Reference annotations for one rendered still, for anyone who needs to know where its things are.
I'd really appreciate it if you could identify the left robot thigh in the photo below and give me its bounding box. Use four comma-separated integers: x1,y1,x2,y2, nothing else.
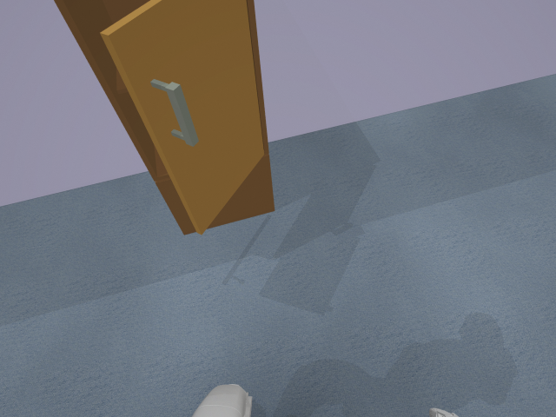
192,385,252,417

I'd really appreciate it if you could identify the cupboard door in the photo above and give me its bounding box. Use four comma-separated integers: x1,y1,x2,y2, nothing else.
100,0,264,235

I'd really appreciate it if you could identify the handle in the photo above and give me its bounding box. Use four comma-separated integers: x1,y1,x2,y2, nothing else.
150,79,199,147

